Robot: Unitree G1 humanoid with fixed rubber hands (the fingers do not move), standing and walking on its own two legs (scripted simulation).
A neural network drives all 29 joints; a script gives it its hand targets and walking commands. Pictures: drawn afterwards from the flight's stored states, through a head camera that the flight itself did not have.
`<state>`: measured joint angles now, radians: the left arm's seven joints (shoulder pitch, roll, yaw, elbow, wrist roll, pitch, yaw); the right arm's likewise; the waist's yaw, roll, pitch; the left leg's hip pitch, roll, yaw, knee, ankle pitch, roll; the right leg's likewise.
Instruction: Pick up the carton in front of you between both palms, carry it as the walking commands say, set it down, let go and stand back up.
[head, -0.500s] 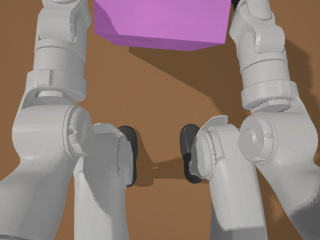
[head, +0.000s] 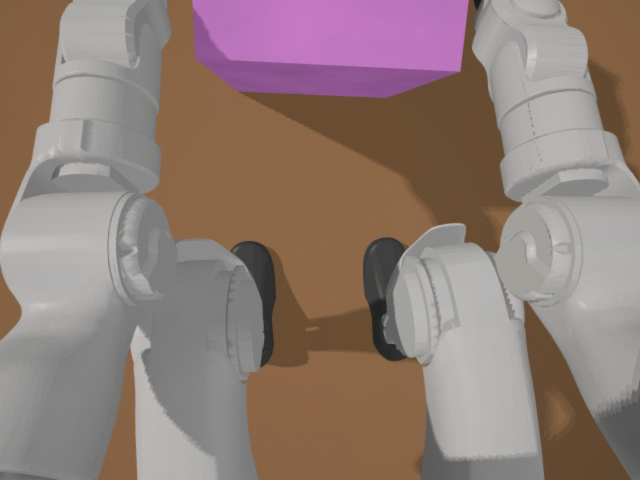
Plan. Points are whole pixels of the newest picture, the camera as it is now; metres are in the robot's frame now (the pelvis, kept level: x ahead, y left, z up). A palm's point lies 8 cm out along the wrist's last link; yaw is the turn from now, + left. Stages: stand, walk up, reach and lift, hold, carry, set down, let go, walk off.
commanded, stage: set down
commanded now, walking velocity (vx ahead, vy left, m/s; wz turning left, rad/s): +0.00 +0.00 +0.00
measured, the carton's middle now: out of the picture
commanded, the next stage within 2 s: let go in 1.82 s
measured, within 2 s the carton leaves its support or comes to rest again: neither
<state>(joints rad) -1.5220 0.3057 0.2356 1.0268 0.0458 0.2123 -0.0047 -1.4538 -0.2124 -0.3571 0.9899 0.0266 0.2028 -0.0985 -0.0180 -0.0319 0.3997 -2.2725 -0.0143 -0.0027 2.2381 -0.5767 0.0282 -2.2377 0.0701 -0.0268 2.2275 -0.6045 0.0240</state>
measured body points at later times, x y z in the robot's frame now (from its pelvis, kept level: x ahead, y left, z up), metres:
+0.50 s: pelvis -0.01 +0.00 +0.00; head +0.37 +0.03 +0.23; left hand +0.57 +0.17 -0.18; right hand +0.56 -0.15 -0.18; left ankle +0.11 +0.11 -0.33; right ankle +0.11 -0.11 -0.33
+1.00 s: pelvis +0.01 +0.00 +0.03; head +0.36 +0.02 +0.30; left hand +0.59 +0.20 -0.11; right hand +0.57 -0.18 -0.10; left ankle +0.11 +0.11 -0.33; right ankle +0.11 -0.11 -0.33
